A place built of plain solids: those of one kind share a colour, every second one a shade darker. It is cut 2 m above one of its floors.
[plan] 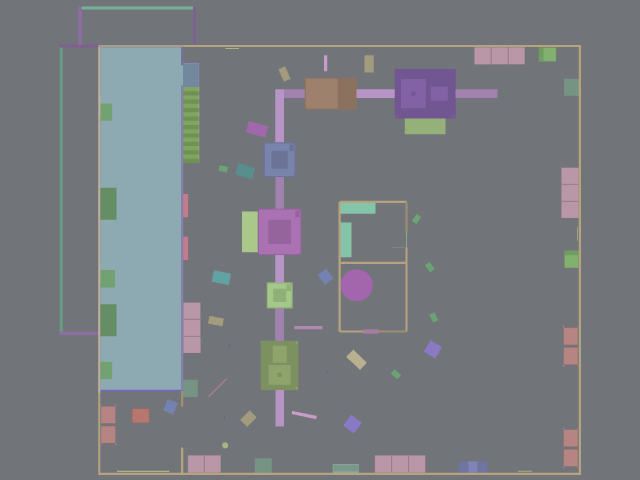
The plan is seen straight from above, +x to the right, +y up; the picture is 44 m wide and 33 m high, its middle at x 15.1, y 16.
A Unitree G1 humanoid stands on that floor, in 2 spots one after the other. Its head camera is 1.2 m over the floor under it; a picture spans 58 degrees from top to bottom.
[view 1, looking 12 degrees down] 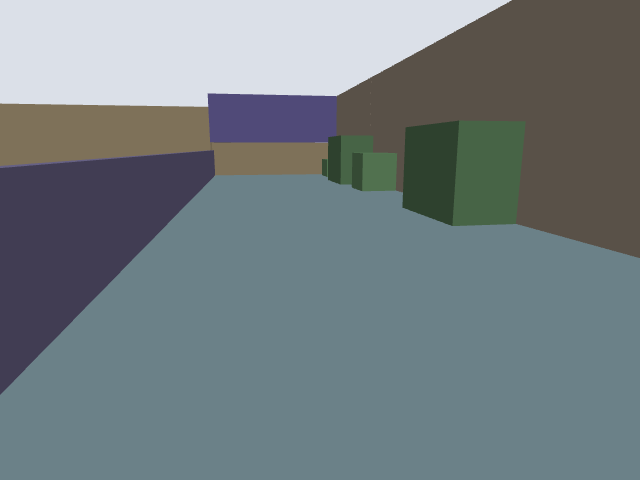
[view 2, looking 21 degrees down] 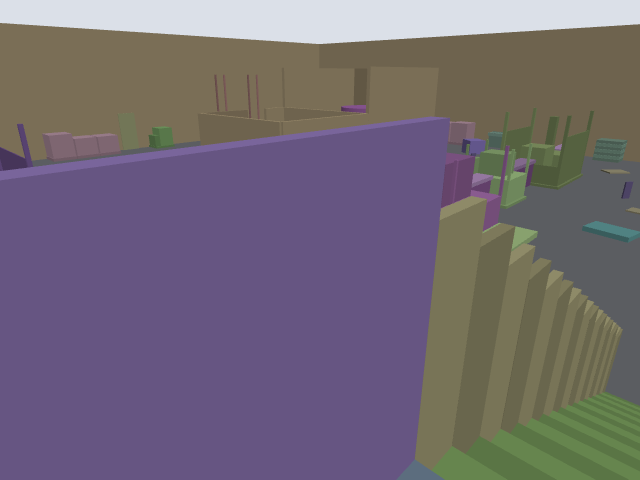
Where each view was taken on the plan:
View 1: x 4.32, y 25.82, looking -100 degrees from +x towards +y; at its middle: mezz_deck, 5.77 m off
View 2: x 6.22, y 27.52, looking -46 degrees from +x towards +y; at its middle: mezz_cheek_landing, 0.81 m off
